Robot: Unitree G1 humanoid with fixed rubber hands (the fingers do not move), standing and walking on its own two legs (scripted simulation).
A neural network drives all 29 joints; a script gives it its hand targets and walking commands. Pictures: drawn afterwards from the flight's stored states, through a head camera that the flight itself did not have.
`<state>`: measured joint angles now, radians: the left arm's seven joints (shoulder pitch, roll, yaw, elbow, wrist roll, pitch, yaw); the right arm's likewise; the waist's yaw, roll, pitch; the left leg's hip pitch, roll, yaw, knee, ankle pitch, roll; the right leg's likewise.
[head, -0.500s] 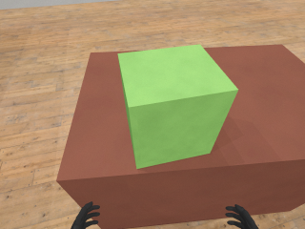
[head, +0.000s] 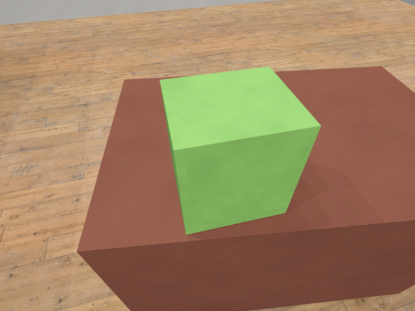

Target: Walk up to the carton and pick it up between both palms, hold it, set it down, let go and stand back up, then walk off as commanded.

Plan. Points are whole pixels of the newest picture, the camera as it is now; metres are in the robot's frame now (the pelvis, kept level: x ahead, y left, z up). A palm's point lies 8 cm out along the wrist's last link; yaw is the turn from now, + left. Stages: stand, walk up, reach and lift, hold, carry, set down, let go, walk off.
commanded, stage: stand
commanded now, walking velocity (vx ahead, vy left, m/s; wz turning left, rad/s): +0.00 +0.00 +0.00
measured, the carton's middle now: (227, 151) +0.44 -0.02 +0.08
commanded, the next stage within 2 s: none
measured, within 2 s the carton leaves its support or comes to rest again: neither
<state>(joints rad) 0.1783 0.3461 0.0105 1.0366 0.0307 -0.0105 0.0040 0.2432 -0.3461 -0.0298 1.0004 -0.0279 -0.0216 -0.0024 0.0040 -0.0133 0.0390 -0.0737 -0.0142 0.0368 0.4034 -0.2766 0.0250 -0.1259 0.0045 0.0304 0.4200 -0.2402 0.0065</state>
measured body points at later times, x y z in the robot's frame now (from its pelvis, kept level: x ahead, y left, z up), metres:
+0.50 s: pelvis -0.02 +0.00 +0.00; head -0.02 +0.00 +0.45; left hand +0.04 +0.29 -0.14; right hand +0.04 -0.29 -0.13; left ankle -0.03 +0.10 -0.74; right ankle -0.01 -0.12 -0.74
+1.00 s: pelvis -0.02 +0.00 +0.00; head -0.02 +0.01 +0.45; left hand +0.05 +0.29 -0.14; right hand +0.04 -0.30 -0.13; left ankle -0.03 +0.10 -0.74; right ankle -0.01 -0.13 -0.74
